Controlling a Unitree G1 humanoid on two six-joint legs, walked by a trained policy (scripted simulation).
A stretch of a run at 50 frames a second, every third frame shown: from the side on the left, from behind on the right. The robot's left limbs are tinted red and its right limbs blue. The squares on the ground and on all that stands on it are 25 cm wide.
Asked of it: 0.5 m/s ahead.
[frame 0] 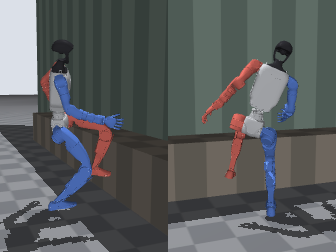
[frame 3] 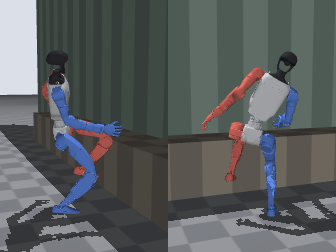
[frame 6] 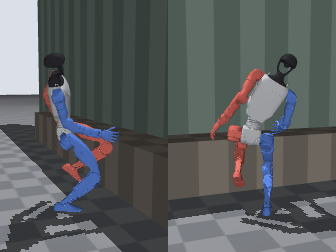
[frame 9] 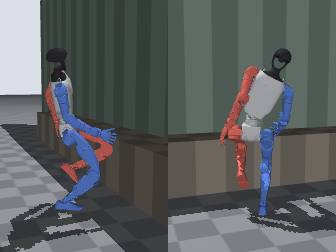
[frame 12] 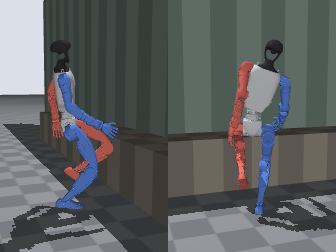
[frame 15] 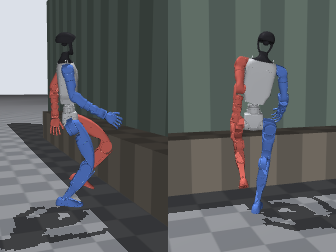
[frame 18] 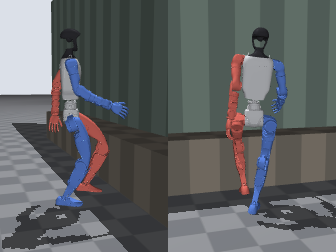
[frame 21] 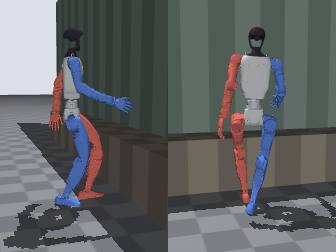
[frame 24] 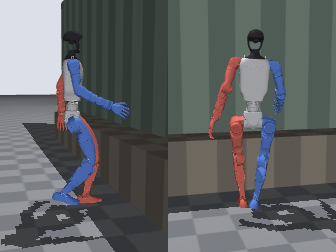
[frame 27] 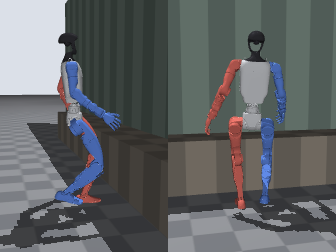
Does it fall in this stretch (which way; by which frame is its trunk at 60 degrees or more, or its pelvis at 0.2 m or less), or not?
no
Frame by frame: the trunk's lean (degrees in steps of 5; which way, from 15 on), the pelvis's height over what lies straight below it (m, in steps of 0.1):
0: 25 to its right, 0.7
3: 30 to its right, 0.6
6: 30 to its right, 0.6
9: 30 to its right, 0.6
12: 20 to its right, 0.7
15: 10, 0.7
18: 5, 0.7
21: 5, 0.8
24: 5, 0.7
27: 5, 0.7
